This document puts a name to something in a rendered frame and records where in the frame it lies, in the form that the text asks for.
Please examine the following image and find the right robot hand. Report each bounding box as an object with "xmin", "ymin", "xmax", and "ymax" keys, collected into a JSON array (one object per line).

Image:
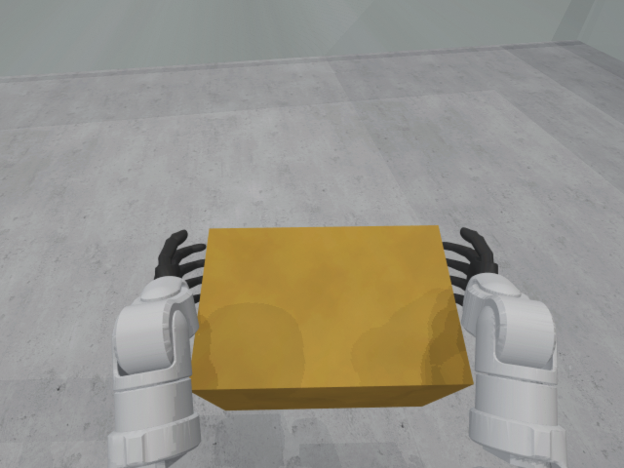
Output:
[{"xmin": 442, "ymin": 227, "xmax": 498, "ymax": 306}]

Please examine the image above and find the left robot forearm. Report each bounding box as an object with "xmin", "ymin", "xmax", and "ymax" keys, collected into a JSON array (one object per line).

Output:
[{"xmin": 107, "ymin": 276, "xmax": 201, "ymax": 468}]

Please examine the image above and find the right robot forearm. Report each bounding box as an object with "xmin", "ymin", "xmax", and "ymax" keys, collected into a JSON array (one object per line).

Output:
[{"xmin": 461, "ymin": 273, "xmax": 568, "ymax": 468}]

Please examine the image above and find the carton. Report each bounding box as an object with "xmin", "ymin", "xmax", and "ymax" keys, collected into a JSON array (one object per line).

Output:
[{"xmin": 189, "ymin": 225, "xmax": 474, "ymax": 410}]

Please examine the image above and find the left robot hand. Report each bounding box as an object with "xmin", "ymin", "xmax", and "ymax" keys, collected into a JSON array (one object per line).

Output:
[{"xmin": 154, "ymin": 230, "xmax": 206, "ymax": 303}]

